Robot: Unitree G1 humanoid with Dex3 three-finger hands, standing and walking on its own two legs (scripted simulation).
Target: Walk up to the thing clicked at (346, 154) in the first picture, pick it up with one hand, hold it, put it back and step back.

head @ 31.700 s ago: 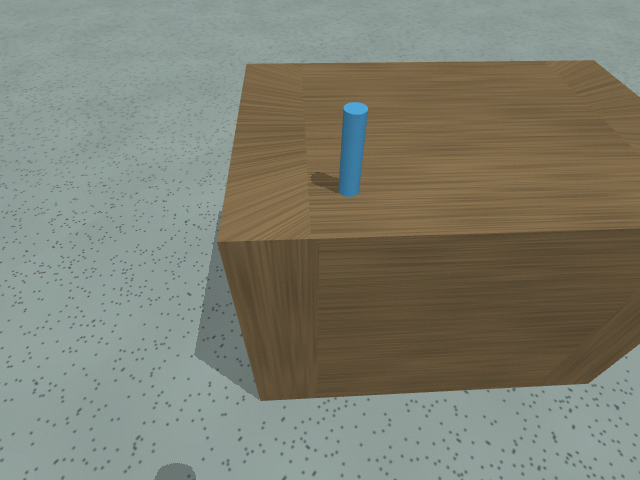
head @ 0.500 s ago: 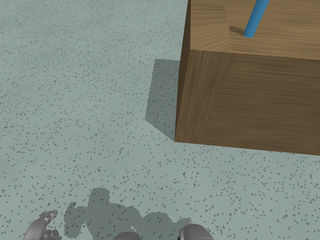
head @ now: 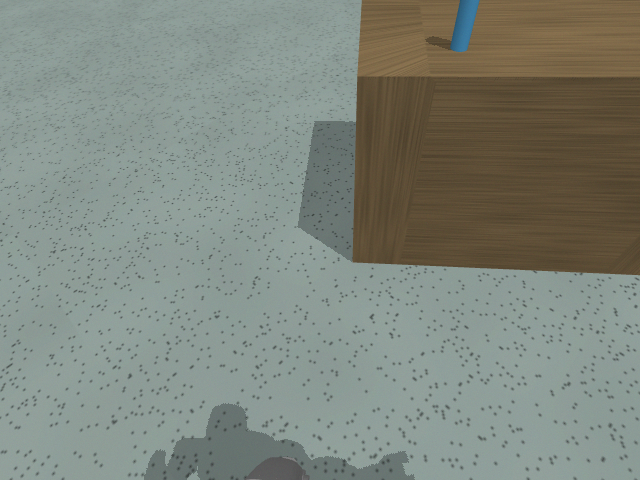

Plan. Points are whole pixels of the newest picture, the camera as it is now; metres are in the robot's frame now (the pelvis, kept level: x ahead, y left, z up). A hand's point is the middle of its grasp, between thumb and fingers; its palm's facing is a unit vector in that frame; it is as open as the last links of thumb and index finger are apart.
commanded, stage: step back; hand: right
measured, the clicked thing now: (467, 8) +1.06 -0.27 +0.08
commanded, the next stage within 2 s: stand in 0.98 s
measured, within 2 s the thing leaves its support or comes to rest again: neither
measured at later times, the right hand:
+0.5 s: hand out of the picture +0.05 -0.24 -0.15, palm faces -0.10 +0.93 -0.35, open 7.4 cm
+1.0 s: hand out of the picture +0.12 -0.21 -0.15, palm faces -0.03 +0.94 -0.33, open 7.4 cm
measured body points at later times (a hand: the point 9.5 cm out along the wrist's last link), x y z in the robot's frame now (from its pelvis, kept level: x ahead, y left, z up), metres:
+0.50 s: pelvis -0.04 +0.01 +0.01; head -0.03 +0.01 +0.45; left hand -0.02 +0.33 -0.12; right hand +0.06 -0.29 -0.12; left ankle -0.03 +0.14 -0.71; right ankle -0.01 -0.11 -0.73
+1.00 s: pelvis +0.00 +0.03 +0.00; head +0.02 +0.03 +0.45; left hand +0.10 +0.35 -0.11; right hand +0.13 -0.26 -0.12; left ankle -0.02 +0.15 -0.73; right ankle -0.01 -0.10 -0.73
